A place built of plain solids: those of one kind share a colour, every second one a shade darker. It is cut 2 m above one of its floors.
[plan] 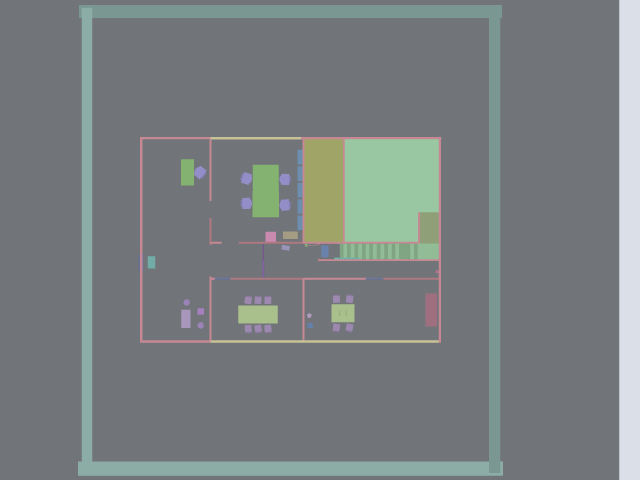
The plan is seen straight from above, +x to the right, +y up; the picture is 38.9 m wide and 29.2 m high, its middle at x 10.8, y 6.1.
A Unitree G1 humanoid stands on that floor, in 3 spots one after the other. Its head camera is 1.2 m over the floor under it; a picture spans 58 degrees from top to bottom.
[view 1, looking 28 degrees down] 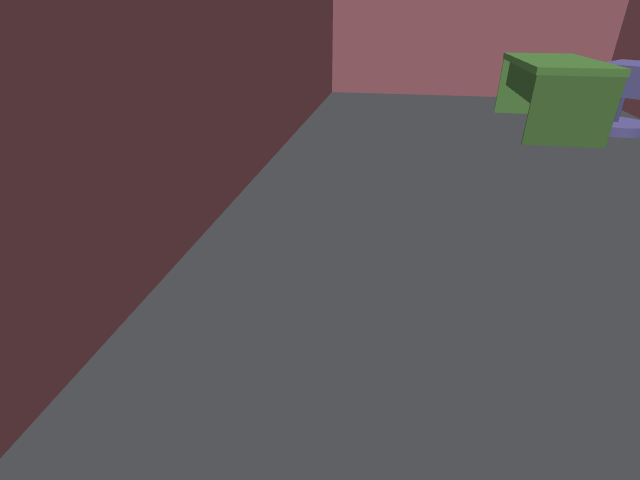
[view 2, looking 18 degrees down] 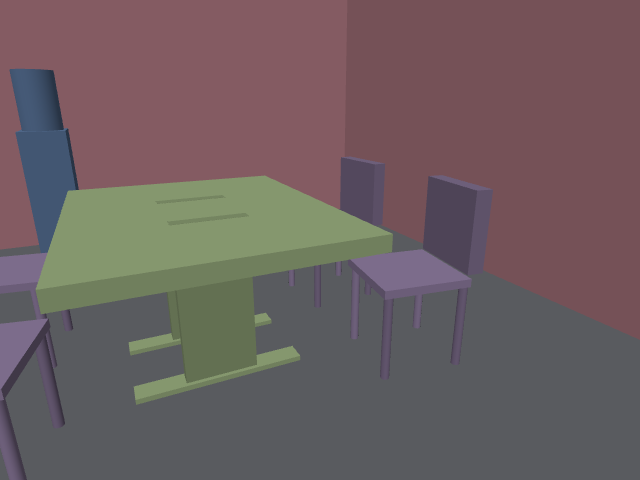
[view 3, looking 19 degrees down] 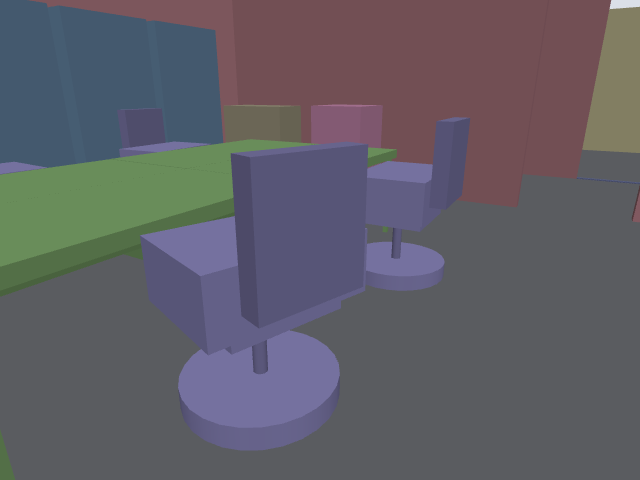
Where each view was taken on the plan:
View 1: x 1.10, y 4.84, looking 100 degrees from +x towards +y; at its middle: ground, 2.56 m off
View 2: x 14.12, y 1.30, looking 154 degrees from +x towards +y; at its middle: meeting_table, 1.49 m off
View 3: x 5.34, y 11.02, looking -59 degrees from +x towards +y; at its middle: task_chair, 1.34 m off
